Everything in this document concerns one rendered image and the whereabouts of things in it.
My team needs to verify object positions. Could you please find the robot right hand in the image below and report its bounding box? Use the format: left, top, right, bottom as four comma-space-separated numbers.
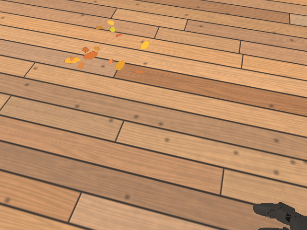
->
252, 202, 307, 230

